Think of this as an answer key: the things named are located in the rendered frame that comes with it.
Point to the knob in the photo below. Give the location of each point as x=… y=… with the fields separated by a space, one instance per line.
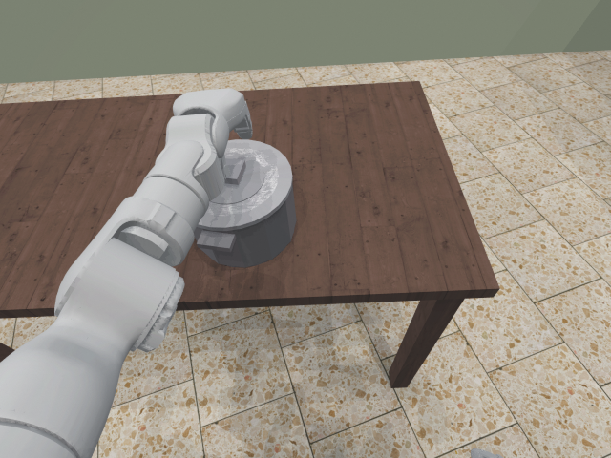
x=236 y=168

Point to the table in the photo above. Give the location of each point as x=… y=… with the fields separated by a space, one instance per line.
x=380 y=213

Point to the left robot forearm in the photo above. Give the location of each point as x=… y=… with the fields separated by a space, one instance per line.
x=162 y=215

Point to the lid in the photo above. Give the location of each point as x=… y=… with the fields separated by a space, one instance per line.
x=264 y=187

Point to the left robot hand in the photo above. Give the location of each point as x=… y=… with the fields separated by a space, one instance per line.
x=230 y=103

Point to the pot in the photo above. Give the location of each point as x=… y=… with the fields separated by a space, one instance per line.
x=251 y=245

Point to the left robot upper arm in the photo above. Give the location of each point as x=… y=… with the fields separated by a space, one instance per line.
x=57 y=390

